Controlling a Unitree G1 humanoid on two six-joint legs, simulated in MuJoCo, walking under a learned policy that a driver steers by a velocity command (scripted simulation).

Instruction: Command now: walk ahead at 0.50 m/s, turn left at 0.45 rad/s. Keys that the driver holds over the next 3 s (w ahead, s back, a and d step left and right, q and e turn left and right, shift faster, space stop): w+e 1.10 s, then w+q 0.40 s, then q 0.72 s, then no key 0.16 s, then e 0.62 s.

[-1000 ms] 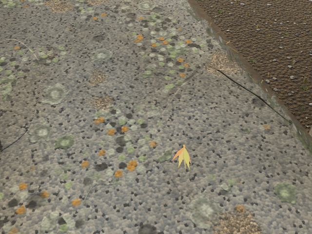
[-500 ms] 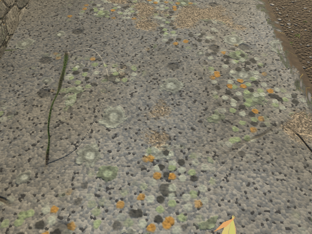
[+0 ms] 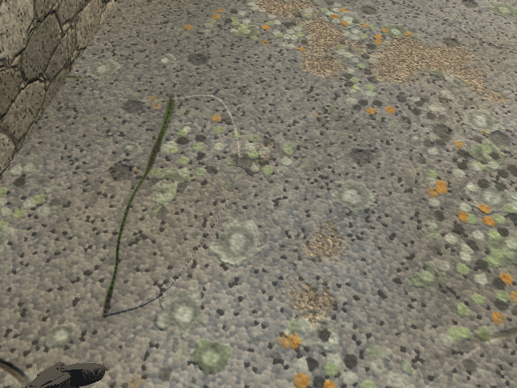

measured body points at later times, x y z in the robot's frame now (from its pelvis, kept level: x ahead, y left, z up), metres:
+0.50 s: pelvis +0.29 -0.07 +0.00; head +0.32 -0.08 +0.45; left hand +0.33 +0.21 -0.12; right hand +0.48 -0.33 -0.08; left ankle +0.46 +0.10 -0.69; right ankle +0.25 -0.14 -0.75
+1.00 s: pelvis +0.55 -0.08 +0.00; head +0.58 -0.09 +0.44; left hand +0.83 +0.08 -0.09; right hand +0.47 -0.36 -0.12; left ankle +0.53 +0.05 -0.75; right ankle +0.63 -0.28 -0.69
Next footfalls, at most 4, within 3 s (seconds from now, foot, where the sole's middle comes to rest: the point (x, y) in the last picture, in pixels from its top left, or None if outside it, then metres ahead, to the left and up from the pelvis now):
0.18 right None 0.29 -0.14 -0.78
0.66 left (230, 345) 0.57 0.04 -0.78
1.16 right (354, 287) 0.73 -0.32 -0.78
1.70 left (316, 191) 1.08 -0.26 -0.78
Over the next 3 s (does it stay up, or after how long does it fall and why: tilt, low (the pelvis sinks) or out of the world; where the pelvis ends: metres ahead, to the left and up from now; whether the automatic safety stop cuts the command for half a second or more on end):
stays up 0.99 -0.39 -0.01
